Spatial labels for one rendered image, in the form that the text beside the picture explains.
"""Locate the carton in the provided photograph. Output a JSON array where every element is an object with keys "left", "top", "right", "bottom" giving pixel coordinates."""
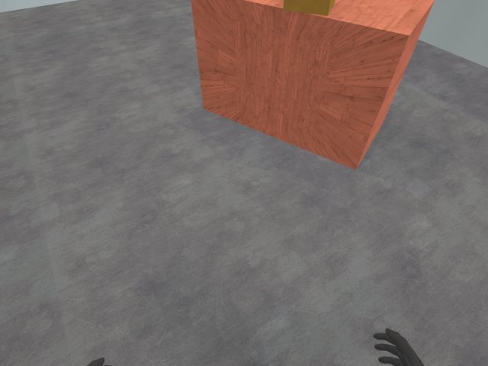
[{"left": 283, "top": 0, "right": 335, "bottom": 16}]

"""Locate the right robot hand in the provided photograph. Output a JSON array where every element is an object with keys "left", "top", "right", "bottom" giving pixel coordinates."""
[{"left": 374, "top": 328, "right": 424, "bottom": 366}]

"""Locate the pedestal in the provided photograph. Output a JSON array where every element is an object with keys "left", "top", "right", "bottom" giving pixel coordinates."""
[{"left": 191, "top": 0, "right": 435, "bottom": 170}]

